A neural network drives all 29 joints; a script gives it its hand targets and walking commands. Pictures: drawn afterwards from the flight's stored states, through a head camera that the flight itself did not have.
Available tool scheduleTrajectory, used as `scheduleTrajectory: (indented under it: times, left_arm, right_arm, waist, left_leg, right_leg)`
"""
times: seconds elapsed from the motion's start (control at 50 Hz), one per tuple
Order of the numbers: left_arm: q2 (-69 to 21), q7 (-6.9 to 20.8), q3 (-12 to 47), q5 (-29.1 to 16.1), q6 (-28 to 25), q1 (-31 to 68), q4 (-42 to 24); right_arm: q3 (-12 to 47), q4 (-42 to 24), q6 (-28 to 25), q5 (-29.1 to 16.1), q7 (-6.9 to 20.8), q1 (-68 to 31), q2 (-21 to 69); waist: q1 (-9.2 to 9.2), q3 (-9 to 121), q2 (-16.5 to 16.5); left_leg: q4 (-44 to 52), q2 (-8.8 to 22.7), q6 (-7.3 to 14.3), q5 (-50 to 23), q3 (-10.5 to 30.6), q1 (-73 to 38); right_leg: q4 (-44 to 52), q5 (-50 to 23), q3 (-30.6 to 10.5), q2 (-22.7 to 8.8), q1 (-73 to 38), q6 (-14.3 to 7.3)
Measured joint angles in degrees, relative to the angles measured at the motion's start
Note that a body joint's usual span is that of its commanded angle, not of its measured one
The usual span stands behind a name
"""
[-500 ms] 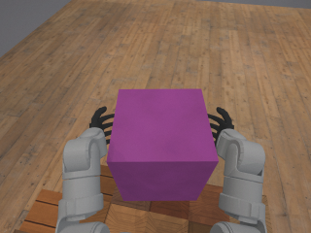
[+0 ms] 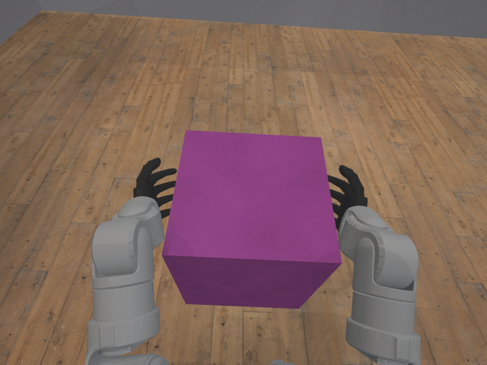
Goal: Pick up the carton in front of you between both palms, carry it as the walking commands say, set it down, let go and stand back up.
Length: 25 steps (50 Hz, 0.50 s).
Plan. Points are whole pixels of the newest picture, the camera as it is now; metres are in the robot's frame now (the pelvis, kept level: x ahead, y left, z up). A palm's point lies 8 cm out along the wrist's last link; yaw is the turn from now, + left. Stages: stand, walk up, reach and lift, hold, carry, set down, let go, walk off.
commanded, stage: carry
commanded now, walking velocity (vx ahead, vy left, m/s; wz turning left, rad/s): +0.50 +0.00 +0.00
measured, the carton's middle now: (247, 227) +0.34 -0.03 +0.04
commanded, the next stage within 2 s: none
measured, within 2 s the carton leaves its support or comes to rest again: neither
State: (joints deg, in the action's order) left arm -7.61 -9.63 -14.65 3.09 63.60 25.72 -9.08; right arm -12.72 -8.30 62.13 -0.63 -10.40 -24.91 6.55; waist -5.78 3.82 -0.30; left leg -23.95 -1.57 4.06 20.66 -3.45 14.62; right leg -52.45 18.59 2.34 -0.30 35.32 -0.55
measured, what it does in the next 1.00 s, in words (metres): goes down: right foot 0.03 m lower, then left foot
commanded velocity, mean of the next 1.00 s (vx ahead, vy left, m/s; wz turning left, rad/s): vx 0.50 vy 0.00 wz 0.00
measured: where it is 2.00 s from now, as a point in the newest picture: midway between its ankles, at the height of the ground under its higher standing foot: (230, 167)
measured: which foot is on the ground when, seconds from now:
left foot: down 0.00-0.22, up 0.24-0.64, down 0.66-1.00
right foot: up 0.00-0.20, down 0.22-0.68, up 0.70-1.00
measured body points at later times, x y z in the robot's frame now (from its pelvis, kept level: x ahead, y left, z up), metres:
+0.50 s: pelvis +0.34 -0.06 -0.03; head +0.37 -0.06 +0.42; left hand +0.67 +0.13 +0.05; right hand +0.69 -0.18 +0.05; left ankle +0.42 +0.08 -0.71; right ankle +0.28 -0.10 -0.76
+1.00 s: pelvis +0.67 -0.04 -0.05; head +0.71 -0.04 +0.40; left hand +1.01 +0.09 +0.02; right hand +1.00 -0.21 +0.03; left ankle +0.63 +0.03 -0.80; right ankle +0.78 -0.18 -0.75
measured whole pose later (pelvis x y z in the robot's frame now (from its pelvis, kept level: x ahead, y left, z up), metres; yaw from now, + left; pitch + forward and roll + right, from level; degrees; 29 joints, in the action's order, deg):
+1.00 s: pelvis +0.67 -0.04 -0.05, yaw -1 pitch +5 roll -1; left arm -8.6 -8.1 -14.8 3.5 57.8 19.9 -8.3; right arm -11.5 -4.1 57.0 -0.8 -9.9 -22.7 7.1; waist -4.6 1.9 -0.4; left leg -22.4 -2.0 4.7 15.6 -5.9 12.4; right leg -44.7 12.4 3.1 -3.9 38.1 -0.5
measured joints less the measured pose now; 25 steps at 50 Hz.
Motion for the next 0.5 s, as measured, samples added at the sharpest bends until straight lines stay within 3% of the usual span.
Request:
scheduleTrajectory:
  times: [0.08, 0.14, 0.2, 0.24, 0.3, 0.34, 0.4, 0.5]
  left_arm:
    - [-0.7, 0.9, -0.9, 1.8, -0.2, -1.4, 0.6]
    - [-0.6, 1.6, -1.1, 1.9, -0.7, -2.5, 0.7]
    - [-0.4, 1.9, -0.7, 1.5, -1.3, -3.1, 2.0]
    - [-0.3, 1.9, -0.2, 1.5, -2.3, -2.2, 4.2]
    - [0.3, 1.1, 0.9, 0.7, -3.5, -1.9, 8.0]
    - [1.0, 1.0, 0.9, -0.5, -3.7, -2.6, 9.0]
    - [1.5, 0.9, 0.8, -2.1, -4.7, -2.8, 9.4]
    - [1.1, 0.9, 1.5, -2.9, -6.6, -1.5, 7.9]
  right_arm:
    - [-0.2, 3.6, -0.6, 0.2, 0.4, -0.8, 0.3]
    - [0.0, 5.0, -1.1, 0.8, 0.8, -0.8, 0.7]
    - [0.1, 5.1, -1.1, 1.8, 1.1, 0.0, 0.9]
    - [-0.2, 5.3, -1.2, 2.5, 1.5, 0.0, 0.3]
    - [-0.9, 6.5, -1.4, 4.6, 1.4, 0.4, 0.7]
    - [-1.7, 6.5, -1.2, 5.9, 1.5, 1.1, 2.2]
    - [-2.3, 5.0, -1.8, 7.2, 1.8, 2.1, 3.7]
    - [-1.9, 1.1, -3.8, 6.3, 2.4, 3.5, 3.3]
  waist:
    - [-0.18, 0.8, 1.0]
    - [1.04, 1.0, 2.2]
    - [3.89, 0.9, 2.5]
    - [7.08, 0.6, 1.0]
    - [10.05, -0.1, -0.5]
    - [10.66, -0.6, 0.0]
    - [10.57, -1.6, 0.5]
    - [10.18, -2.1, 0.8]
  left_leg:
    - [3.3, -0.8, -0.7, 2.8, 0.3, -6.4]
    - [2.6, -1.8, -1.4, 5.5, -0.6, -10.7]
    - [-7.1, -1.9, -2.4, 6.8, -2.5, -12.2]
    - [-22.8, -0.2, -1.7, 9.2, -1.8, -8.7]
    - [-43.8, -0.8, -1.2, 7.4, 2.8, 1.7]
    - [-46.7, -0.7, -1.2, 5.5, 2.5, 8.0]
    - [-38.6, 0.6, -1.4, 4.1, 1.2, 14.4]
    - [-26.6, 2.7, -1.6, -12.1, 0.7, 22.6]
  right_leg:
    - [14.7, -12.4, 1.2, -0.9, 1.1, -0.4]
    - [21.3, -21.2, 1.8, -1.5, -0.9, -1.8]
    - [26.0, -23.3, 2.7, -1.9, -7.1, -3.0]
    - [24.6, -30.4, 3.9, -0.8, -9.4, -3.7]
    - [18.4, -22.2, 4.7, 1.1, -10.4, -6.0]
    - [19.0, -19.6, 4.8, 1.4, -12.7, -6.2]
    - [21.4, -17.7, 4.8, 1.7, -16.5, -6.0]
    - [24.8, -13.2, 4.5, 2.9, -22.9, -5.9]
